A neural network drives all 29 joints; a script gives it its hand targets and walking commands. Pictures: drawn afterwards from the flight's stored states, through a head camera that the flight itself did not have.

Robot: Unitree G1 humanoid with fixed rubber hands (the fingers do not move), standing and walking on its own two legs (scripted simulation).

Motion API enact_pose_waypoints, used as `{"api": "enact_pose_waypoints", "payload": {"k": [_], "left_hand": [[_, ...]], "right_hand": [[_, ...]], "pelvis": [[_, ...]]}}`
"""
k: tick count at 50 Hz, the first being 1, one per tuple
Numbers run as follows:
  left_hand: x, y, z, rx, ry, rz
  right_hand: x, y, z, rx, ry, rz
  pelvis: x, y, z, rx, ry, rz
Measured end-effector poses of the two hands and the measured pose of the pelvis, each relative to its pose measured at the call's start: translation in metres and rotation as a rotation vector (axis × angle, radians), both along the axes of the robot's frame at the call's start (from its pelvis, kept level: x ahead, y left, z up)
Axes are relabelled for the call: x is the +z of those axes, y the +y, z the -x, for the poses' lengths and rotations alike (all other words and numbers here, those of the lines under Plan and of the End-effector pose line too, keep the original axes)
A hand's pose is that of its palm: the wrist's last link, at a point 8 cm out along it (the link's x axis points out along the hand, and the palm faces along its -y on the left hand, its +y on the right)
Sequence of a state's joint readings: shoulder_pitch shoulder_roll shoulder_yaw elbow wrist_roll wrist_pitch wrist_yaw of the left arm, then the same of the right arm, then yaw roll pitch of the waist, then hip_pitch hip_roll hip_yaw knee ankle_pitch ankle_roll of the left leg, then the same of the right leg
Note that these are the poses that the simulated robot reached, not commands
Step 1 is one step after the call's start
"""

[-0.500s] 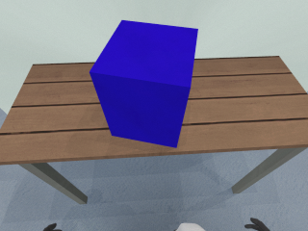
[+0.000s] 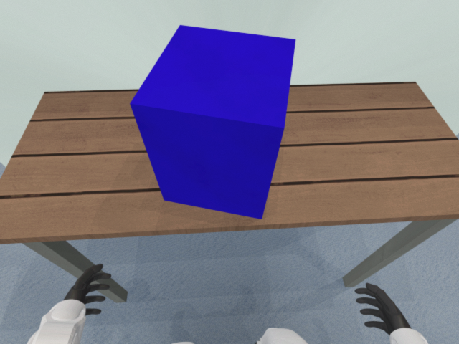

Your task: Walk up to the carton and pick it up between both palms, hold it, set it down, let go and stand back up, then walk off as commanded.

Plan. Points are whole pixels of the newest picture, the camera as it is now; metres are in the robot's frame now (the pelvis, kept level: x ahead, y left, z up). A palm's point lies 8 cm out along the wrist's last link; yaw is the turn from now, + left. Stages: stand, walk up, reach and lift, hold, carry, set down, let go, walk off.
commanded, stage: reach and lift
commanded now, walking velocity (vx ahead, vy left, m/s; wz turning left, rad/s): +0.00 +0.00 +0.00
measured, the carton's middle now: (223, 127) +0.45 +0.01 +0.10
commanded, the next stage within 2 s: none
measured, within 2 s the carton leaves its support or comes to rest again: neither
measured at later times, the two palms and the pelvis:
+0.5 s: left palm (57, 332) +0.15 +0.27 -0.02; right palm out of the picture +0.11 -0.24 -0.04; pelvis -0.01 +0.00 +0.01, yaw +0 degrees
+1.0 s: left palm (66, 304) +0.18 +0.25 +0.02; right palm (381, 327) +0.13 -0.20 +0.03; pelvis +0.01 +0.00 +0.02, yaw +0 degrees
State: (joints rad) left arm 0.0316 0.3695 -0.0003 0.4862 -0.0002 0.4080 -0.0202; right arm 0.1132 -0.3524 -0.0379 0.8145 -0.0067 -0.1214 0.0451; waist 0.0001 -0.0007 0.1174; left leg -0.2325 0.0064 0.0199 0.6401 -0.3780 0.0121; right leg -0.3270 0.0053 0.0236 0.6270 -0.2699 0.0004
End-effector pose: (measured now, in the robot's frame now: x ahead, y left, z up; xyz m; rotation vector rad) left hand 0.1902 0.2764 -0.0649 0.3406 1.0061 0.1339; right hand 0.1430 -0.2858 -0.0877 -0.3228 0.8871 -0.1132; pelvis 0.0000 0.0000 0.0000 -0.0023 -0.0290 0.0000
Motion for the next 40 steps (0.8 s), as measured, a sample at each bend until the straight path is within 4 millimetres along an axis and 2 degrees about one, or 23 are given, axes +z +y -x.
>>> {"api": "enact_pose_waypoints", "payload": {"k": [7,12,18,24,31,36,40], "left_hand": [[-0.012,-0.002,0.038,0.008,0.037,0.054],[-0.005,-0.003,0.057,-0.002,-0.001,0.064],[0.023,-0.004,0.049,-0.031,-0.120,0.033],[0.047,-0.008,0.043,-0.055,-0.176,-0.006],[0.053,-0.023,0.045,-0.076,-0.182,0.045],[0.057,-0.035,0.036,-0.103,-0.246,0.112],[0.063,-0.038,0.027,-0.122,-0.304,0.142]], "right_hand": [[0.024,-0.001,0.021,-0.017,-0.046,0.054],[0.037,0.010,0.035,-0.017,-0.087,0.048],[0.044,0.031,0.038,-0.023,-0.151,-0.014],[0.049,0.042,0.033,-0.061,-0.215,-0.066],[0.077,0.045,0.021,-0.130,-0.306,-0.071],[0.101,0.045,0.013,-0.165,-0.353,-0.039],[0.108,0.050,0.012,-0.177,-0.344,-0.033]], "pelvis": [[0.004,0.001,-0.003,0.000,-0.051,0.002],[0.007,0.004,0.001,0.000,-0.080,0.006],[0.009,0.005,0.007,0.001,-0.104,0.007],[0.010,-0.001,0.009,0.000,-0.121,0.000],[0.012,-0.010,0.009,0.000,-0.117,-0.012],[0.013,-0.012,0.008,0.000,-0.112,-0.014],[0.014,-0.010,0.005,0.000,-0.107,-0.011]]}}
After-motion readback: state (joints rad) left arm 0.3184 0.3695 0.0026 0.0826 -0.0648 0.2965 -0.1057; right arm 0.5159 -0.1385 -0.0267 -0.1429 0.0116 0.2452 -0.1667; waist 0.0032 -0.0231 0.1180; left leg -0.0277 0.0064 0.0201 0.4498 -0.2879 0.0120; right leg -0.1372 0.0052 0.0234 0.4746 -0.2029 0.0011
